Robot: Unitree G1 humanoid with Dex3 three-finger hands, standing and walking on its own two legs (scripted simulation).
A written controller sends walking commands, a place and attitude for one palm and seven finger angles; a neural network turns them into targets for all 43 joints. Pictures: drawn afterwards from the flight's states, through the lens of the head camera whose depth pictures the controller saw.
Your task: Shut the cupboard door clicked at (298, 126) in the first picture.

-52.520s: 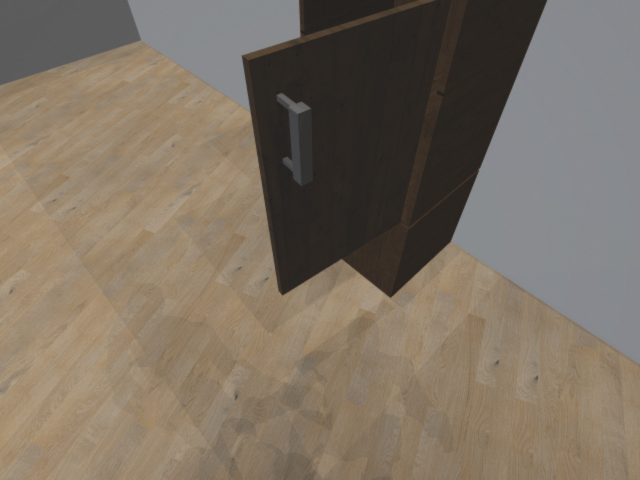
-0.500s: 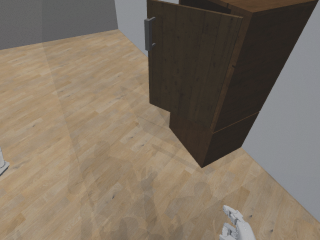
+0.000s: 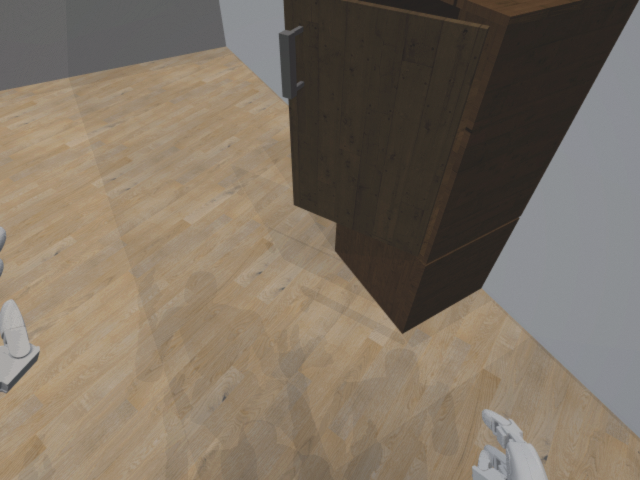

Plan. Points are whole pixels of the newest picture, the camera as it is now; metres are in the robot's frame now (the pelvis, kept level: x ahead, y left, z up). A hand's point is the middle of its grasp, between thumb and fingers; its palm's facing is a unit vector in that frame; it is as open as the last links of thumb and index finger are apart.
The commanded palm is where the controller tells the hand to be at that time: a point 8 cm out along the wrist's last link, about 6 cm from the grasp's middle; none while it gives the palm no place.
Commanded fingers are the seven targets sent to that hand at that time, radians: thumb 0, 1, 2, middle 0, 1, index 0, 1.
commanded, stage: stop stepping back and stand still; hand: left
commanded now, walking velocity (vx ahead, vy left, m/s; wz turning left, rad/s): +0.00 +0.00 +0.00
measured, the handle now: (294, 62) +0.91 +0.09 +0.12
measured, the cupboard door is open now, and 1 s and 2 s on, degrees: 29 29 29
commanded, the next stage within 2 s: let the arm hang, fingers relaxed in 0.10 s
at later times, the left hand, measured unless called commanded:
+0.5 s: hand out of the picture +0.05 +0.19 -0.16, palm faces -0.03 -0.98 -0.18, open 7.4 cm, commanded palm none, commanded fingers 0.00 0.90 0.90 -0.20 -0.30 -0.20 -0.30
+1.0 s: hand out of the picture -0.05 +0.21 -0.16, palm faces +0.03 -0.97 -0.26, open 7.4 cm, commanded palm none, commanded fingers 0.00 0.90 0.90 -0.20 -0.30 -0.20 -0.30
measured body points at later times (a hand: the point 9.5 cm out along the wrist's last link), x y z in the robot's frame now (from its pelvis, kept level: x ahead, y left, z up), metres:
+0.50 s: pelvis -0.03 +0.02 -0.01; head -0.01 +0.02 +0.44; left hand +0.05 +0.24 -0.14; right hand +0.07 -0.24 -0.13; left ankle -0.01 +0.10 -0.74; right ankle -0.01 -0.10 -0.74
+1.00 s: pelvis -0.03 +0.02 +0.00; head -0.03 +0.01 +0.45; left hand -0.05 +0.27 -0.14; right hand -0.03 -0.20 -0.16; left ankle -0.01 +0.10 -0.74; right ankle -0.01 -0.10 -0.74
